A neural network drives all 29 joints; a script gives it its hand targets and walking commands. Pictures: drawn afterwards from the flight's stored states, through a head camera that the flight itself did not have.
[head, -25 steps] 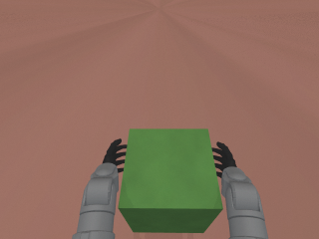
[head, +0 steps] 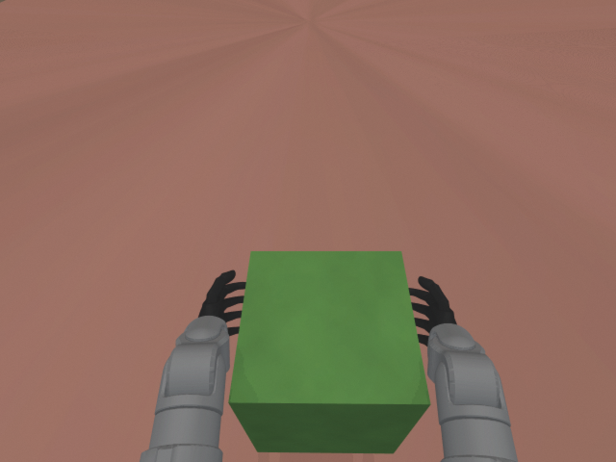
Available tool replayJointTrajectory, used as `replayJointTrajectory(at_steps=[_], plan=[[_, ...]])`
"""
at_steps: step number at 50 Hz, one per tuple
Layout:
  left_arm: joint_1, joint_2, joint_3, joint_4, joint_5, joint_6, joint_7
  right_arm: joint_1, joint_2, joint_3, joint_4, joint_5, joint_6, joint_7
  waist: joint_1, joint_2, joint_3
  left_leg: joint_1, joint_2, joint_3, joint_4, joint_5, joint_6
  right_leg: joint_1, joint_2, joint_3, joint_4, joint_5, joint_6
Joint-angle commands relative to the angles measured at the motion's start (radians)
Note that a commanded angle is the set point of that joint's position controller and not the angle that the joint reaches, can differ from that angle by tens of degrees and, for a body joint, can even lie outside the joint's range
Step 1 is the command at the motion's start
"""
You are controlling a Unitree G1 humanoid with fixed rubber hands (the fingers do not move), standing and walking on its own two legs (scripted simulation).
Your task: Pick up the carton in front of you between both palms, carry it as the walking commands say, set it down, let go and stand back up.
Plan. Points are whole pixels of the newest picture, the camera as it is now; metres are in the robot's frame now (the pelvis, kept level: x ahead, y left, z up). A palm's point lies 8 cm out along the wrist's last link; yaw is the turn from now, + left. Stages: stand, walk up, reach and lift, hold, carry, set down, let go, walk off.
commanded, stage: hold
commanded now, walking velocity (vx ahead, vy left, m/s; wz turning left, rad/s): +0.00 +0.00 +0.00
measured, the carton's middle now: (325, 357) +0.29 +0.00 -0.04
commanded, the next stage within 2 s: set down in 0.68 s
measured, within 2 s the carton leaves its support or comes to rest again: neither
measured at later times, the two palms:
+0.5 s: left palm (203, 351) +0.25 +0.15 +0.05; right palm (441, 338) +0.28 -0.15 +0.05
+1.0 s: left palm (213, 337) +0.28 +0.15 +0.03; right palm (430, 315) +0.32 -0.15 +0.03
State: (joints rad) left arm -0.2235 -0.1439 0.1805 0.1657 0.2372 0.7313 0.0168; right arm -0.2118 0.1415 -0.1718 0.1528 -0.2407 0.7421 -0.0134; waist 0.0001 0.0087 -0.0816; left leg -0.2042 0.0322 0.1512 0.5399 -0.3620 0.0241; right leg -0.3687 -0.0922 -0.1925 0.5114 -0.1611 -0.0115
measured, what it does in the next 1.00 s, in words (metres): shifts its weight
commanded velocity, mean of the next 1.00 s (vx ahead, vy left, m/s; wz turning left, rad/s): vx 0.00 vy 0.00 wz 0.00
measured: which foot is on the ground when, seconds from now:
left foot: down 0.00-1.00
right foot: down 0.00-1.00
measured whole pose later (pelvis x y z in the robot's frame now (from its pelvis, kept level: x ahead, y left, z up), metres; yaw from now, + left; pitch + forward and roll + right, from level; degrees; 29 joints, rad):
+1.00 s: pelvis -0.02 -0.05 +0.00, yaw +10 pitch -5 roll +0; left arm -0.50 -0.20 0.51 0.57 0.44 0.53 -0.06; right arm -0.49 0.21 -0.47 0.49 -0.41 0.60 0.02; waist -0.02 0.06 0.05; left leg -0.16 -0.01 -0.15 0.56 -0.33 0.00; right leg -0.25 0.06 0.01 0.51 -0.18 -0.03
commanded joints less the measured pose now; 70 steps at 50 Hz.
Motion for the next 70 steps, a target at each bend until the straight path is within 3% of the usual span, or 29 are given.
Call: replayJointTrajectory(at_steps=[1,2,3,4,5,7,9,13,15,18,21,25,36,41,45,48,51,54,56,60,64,67,70], plan=[[-0.344,-0.923,-0.520,-0.015,-0.235,-0.037,-0.222,-0.366,0.880,0.536,-0.095,0.245,-0.038,0.215,-0.019,0.096,-0.115,-0.080,-0.066,-0.293,-0.191,0.535,-0.002,0.491,0.187,0.229,-0.054,0.345,-0.024],[-0.357,-0.886,-0.509,-0.034,-0.224,-0.061,-0.210,-0.381,0.844,0.543,-0.144,0.250,-0.050,0.211,-0.019,0.079,-0.170,-0.041,-0.058,-0.288,-0.159,0.622,-0.015,0.531,0.168,0.275,-0.071,0.403,-0.030],[-0.339,-0.885,-0.502,-0.028,-0.220,-0.068,-0.203,-0.391,0.839,0.538,-0.129,0.244,-0.053,0.208,-0.015,0.057,-0.165,-0.011,-0.057,-0.297,-0.171,0.631,-0.018,0.533,0.174,0.277,-0.087,0.401,-0.028],[-0.314,-0.877,-0.492,-0.038,-0.189,-0.069,-0.197,-0.381,0.827,0.536,-0.136,0.234,-0.059,0.205,0.006,0.071,-0.160,0.009,-0.073,-0.300,-0.187,0.589,-0.017,0.535,0.179,0.265,-0.086,0.382,-0.023],[-0.309,-0.854,-0.470,-0.034,-0.169,-0.073,-0.193,-0.399,0.820,0.537,-0.143,0.237,-0.060,0.211,0.016,0.040,-0.142,0.055,-0.083,-0.288,-0.187,0.599,-0.018,0.486,0.185,0.261,-0.096,0.378,-0.010],[-0.333,-0.866,-0.469,-0.008,-0.176,-0.084,-0.191,-0.431,0.828,0.557,-0.130,0.246,-0.070,0.215,0.024,0.052,-0.157,0.050,-0.088,-0.274,-0.208,0.512,-0.017,0.512,0.189,0.261,-0.099,0.353,0.005],[-0.369,-0.883,-0.490,-0.009,-0.193,-0.091,-0.199,-0.448,0.847,0.575,-0.126,0.249,-0.074,0.215,0.021,0.020,-0.171,0.056,-0.091,-0.269,-0.210,0.489,-0.017,0.510,0.200,0.257,-0.105,0.318,0.008],[-0.453,-0.907,-0.545,-0.007,-0.235,-0.087,-0.230,-0.419,0.868,0.528,-0.072,0.211,-0.075,0.208,-0.032,0.017,-0.160,0.029,-0.084,-0.271,-0.219,0.386,-0.028,0.503,0.200,0.247,-0.117,0.208,-0.003],[-0.479,-0.906,-0.536,0.020,-0.228,-0.087,-0.243,-0.426,0.877,0.500,-0.036,0.192,-0.074,0.210,-0.040,0.026,-0.118,-0.021,-0.085,-0.268,-0.234,0.294,-0.022,0.513,0.194,0.245,-0.120,0.163,-0.006],[-0.506,-0.910,-0.496,0.074,-0.207,-0.088,-0.254,-0.472,0.896,0.480,0.011,0.185,-0.071,0.222,-0.030,0.034,-0.058,-0.118,-0.081,-0.266,-0.266,0.137,-0.004,0.545,0.186,0.240,-0.117,0.093,-0.001],[-0.512,-0.930,-0.460,0.117,-0.191,-0.092,-0.261,-0.524,0.925,0.493,0.031,0.200,-0.069,0.241,-0.005,0.033,-0.051,-0.166,-0.080,-0.264,-0.285,0.058,0.016,0.577,0.179,0.240,-0.116,0.050,0.009],[-0.528,-0.952,-0.430,0.146,-0.182,-0.099,-0.270,-0.569,0.957,0.516,0.042,0.218,-0.065,0.264,0.014,0.003,-0.079,-0.174,-0.087,-0.256,-0.281,0.028,0.030,0.598,0.166,0.254,-0.134,0.009,0.022],[-0.620,-0.966,-0.387,0.207,-0.172,-0.104,-0.307,-0.624,0.994,0.471,0.127,0.211,-0.056,0.285,-0.001,-0.034,-0.103,-0.152,-0.105,-0.235,-0.236,0.006,0.026,0.572,0.127,0.306,-0.198,-0.154,0.034],[-0.725,-0.912,-0.258,0.348,-0.099,-0.140,-0.320,-0.701,0.986,0.320,0.292,0.152,-0.080,0.273,-0.003,-0.034,-0.031,-0.192,-0.109,-0.231,-0.186,-0.044,0.030,0.509,0.112,0.326,-0.195,-0.252,0.037],[-0.783,-0.836,-0.071,0.480,0.022,-0.204,-0.285,-0.766,0.892,0.129,0.409,0.041,-0.140,0.238,-0.009,-0.026,0.020,-0.266,-0.113,-0.231,-0.110,-0.055,0.033,0.419,0.120,0.325,-0.129,-0.259,0.031],[-0.756,-0.756,0.030,0.508,0.097,-0.258,-0.238,-0.754,0.778,0.026,0.435,-0.035,-0.207,0.204,-0.007,-0.014,0.018,-0.331,-0.117,-0.233,-0.063,-0.018,0.026,0.344,0.139,0.306,-0.055,-0.168,0.021],[-0.701,-0.696,0.059,0.503,0.134,-0.341,-0.206,-0.698,0.680,-0.018,0.447,-0.083,-0.304,0.188,-0.018,-0.001,-0.053,-0.411,-0.129,-0.227,-0.001,0.067,0.006,0.241,0.156,0.280,0.047,0.030,0.007],[-0.663,-0.706,-0.003,0.487,0.098,-0.447,-0.187,-0.649,0.651,0.025,0.449,-0.076,-0.423,0.182,-0.032,0.004,-0.189,-0.504,-0.147,-0.215,0.070,0.170,-0.024,0.179,0.163,0.278,0.155,0.270,-0.001],[-0.681,-0.754,-0.090,0.468,0.042,-0.524,-0.178,-0.672,0.683,0.096,0.444,-0.041,-0.501,0.185,-0.036,-0.004,-0.309,-0.567,-0.159,-0.212,0.126,0.230,-0.042,0.156,0.170,0.282,0.224,0.365,0.000],[-0.738,-0.837,-0.259,0.449,-0.046,-0.644,-0.141,-0.773,0.735,0.263,0.419,0.042,-0.625,0.200,-0.030,0.007,-0.607,-0.684,-0.171,-0.224,0.254,0.361,-0.065,0.073,0.191,0.280,0.383,0.473,0.002],[-0.772,-0.859,-0.415,0.372,-0.114,-0.685,-0.087,-0.811,0.729,0.376,0.362,0.107,-0.672,0.197,-0.036,-0.005,-0.948,-0.736,-0.182,-0.226,0.379,0.466,-0.086,-0.002,0.205,0.254,0.525,0.557,0.009],[-0.784,-0.862,-0.458,0.339,-0.136,-0.673,-0.059,-0.808,0.704,0.390,0.353,0.120,-0.661,0.196,-0.051,-0.002,-1.038,-0.712,-0.189,-0.228,0.436,0.482,-0.097,-0.174,0.225,0.212,0.571,0.452,0.026],[-0.823,-0.885,-0.438,0.355,-0.141,-0.640,-0.056,-0.854,0.700,0.374,0.367,0.110,-0.635,0.211,-0.064,0.012,-0.975,-0.757,-0.196,-0.224,0.467,0.355,-0.104,-0.366,0.232,0.188,0.589,0.271,0.028]])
